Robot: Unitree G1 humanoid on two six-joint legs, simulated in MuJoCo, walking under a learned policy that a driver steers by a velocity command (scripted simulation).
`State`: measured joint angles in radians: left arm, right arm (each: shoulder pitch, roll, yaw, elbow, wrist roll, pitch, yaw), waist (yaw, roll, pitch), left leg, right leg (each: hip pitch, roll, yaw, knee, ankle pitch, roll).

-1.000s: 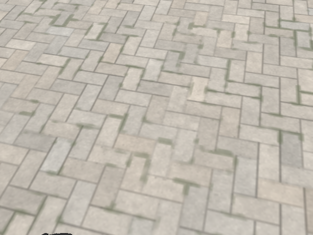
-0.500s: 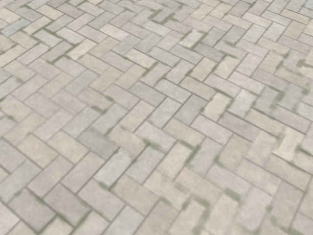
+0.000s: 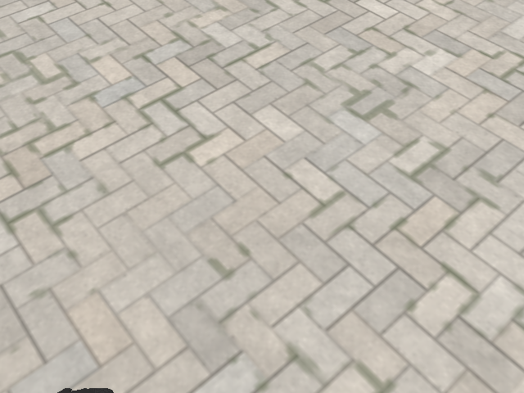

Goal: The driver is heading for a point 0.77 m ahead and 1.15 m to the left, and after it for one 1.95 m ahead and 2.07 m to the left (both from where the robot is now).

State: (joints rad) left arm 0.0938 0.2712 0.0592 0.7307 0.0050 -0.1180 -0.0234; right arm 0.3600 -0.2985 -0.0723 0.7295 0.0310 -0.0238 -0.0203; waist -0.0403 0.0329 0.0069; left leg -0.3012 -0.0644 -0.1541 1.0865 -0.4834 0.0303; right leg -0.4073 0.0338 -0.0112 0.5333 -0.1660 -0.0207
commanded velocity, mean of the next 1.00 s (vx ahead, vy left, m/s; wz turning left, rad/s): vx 0.50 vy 0.00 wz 0.60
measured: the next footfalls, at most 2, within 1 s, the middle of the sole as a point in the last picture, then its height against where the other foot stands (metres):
left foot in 0.44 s outside the picture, level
right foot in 0.92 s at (229, 316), level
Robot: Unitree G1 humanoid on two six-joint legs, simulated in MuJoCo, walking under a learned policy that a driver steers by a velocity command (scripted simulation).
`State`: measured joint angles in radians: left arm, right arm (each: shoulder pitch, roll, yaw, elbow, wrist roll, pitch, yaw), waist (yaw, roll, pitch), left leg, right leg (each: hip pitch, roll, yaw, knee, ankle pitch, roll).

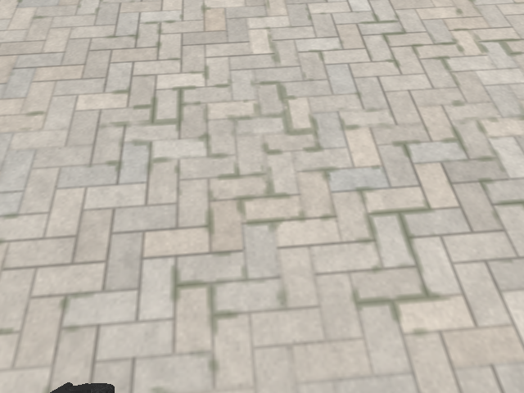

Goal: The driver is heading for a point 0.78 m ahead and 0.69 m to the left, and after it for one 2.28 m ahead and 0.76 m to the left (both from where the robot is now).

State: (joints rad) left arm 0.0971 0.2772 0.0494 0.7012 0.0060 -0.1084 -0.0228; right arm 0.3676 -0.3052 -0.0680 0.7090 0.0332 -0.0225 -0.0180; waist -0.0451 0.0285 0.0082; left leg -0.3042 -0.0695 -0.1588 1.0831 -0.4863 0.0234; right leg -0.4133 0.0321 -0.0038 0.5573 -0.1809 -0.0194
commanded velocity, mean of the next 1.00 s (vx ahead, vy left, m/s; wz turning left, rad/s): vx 0.50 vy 0.00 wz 0.53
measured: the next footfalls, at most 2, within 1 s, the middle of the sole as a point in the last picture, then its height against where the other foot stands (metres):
left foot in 0.44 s outside the picture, level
right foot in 0.92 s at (222, 314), level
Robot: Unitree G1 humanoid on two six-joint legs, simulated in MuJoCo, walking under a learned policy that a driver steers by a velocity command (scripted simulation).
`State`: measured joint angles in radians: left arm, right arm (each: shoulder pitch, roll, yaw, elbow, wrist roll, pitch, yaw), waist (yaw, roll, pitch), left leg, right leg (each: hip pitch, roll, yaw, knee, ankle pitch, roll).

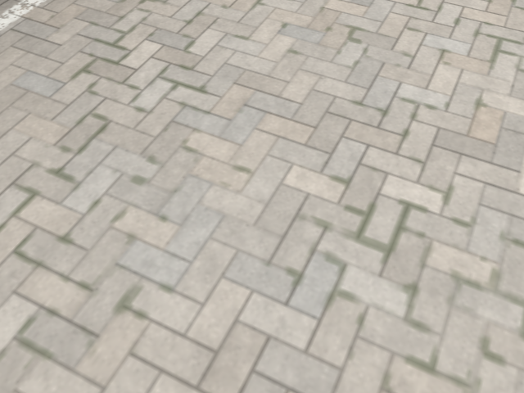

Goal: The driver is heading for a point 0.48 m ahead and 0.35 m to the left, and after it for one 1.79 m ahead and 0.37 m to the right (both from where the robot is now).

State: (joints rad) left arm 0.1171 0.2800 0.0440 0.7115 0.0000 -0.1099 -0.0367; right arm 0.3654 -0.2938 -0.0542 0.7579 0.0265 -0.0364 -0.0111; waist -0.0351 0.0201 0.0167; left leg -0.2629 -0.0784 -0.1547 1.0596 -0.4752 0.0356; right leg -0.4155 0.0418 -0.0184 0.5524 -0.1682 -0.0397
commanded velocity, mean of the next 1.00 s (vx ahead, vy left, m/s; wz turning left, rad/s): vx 0.50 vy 0.00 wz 0.11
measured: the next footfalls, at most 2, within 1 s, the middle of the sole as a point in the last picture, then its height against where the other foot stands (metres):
left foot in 0.44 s outside the picture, level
right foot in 0.96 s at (274, 298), level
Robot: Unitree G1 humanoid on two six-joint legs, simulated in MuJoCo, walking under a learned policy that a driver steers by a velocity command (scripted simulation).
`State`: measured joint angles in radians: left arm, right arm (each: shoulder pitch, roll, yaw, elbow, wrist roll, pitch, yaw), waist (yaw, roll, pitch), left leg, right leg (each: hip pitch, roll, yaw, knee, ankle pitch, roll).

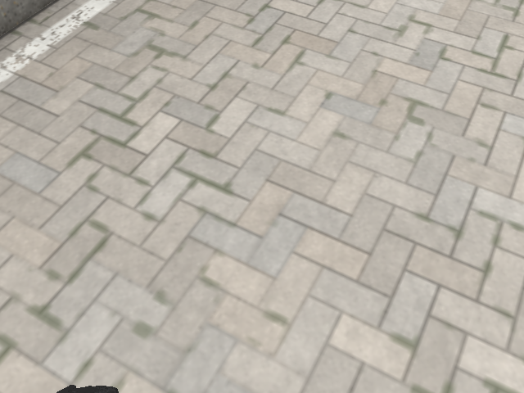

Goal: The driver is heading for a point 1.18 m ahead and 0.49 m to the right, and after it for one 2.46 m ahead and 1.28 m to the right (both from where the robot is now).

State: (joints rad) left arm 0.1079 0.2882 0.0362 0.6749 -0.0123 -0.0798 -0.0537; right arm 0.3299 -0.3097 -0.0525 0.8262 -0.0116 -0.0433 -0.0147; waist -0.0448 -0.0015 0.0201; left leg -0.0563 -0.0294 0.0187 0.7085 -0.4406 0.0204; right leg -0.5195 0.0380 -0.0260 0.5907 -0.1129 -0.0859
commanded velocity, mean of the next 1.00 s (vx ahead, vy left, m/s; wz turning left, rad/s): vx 0.36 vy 0.00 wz -0.55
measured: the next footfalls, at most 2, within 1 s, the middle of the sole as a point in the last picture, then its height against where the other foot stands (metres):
left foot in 0.44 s outside the picture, level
right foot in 0.90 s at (356, 361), level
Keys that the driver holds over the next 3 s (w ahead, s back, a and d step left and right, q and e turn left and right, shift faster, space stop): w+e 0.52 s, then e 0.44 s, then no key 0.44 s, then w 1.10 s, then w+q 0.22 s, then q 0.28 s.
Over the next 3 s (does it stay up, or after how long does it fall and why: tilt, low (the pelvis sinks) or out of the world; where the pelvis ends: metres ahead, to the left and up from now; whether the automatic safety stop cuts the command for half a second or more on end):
stays up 1.07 -0.55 0.03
